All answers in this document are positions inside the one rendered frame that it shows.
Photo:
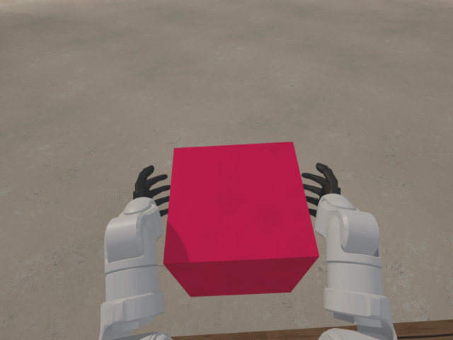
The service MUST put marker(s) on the right robot forearm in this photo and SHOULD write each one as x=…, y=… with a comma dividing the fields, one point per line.
x=355, y=291

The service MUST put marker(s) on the left robot forearm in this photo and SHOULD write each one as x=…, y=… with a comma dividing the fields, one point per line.
x=132, y=291

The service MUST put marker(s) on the carton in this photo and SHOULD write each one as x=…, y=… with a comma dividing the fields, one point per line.
x=238, y=220

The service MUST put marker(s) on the left robot hand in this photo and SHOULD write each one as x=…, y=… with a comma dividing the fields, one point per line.
x=143, y=185

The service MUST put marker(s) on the right robot hand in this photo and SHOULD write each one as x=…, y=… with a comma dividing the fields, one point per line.
x=329, y=185

